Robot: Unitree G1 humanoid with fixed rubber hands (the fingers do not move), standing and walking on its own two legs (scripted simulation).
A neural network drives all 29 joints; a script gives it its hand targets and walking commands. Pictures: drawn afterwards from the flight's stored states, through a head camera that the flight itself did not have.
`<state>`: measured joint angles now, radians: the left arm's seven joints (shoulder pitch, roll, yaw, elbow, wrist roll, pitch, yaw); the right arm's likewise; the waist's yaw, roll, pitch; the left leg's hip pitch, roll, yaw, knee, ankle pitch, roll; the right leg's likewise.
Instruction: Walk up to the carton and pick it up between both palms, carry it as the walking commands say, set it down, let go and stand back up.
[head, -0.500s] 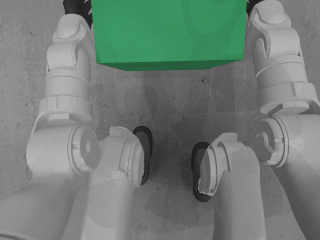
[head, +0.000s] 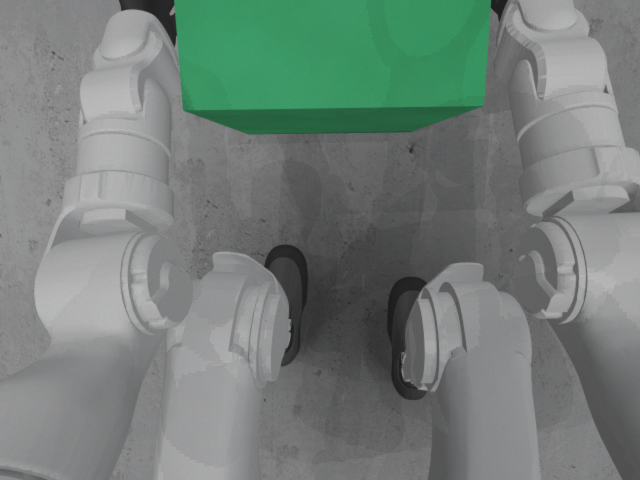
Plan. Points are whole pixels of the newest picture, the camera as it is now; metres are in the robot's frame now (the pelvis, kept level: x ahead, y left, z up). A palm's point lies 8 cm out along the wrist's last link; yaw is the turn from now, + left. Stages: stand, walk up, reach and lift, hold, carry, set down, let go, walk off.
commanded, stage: set down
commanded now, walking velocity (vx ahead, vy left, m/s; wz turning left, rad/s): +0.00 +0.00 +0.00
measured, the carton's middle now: (329, 5) +0.58 +0.05 -0.23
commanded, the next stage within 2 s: none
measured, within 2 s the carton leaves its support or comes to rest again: rests again in 0.02 s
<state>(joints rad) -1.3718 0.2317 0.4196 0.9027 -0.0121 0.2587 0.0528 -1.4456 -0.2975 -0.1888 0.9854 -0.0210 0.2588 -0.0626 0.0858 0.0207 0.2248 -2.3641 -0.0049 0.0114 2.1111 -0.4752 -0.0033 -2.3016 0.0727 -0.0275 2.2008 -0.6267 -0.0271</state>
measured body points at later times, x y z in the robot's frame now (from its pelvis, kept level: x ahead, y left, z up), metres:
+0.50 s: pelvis +0.00 +0.00 +0.00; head +0.36 -0.01 +0.26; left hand +0.55 +0.22 -0.15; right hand +0.58 -0.12 -0.16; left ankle +0.13 +0.12 -0.34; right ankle +0.09 -0.10 -0.34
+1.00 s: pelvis -0.01 +0.00 +0.00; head +0.36 +0.00 +0.25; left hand +0.54 +0.22 -0.16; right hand +0.58 -0.12 -0.17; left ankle +0.13 +0.12 -0.34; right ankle +0.09 -0.10 -0.34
